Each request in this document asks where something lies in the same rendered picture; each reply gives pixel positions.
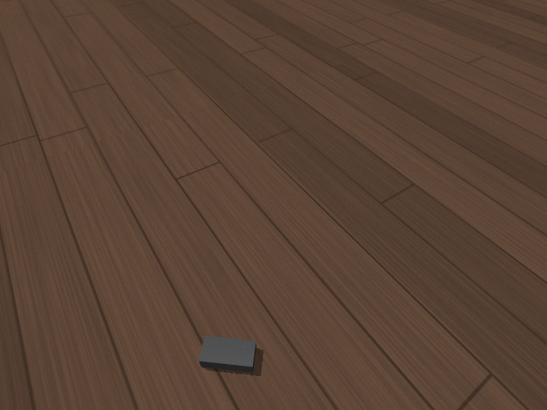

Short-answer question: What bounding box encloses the carton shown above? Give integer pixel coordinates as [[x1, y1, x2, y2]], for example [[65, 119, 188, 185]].
[[199, 336, 256, 372]]

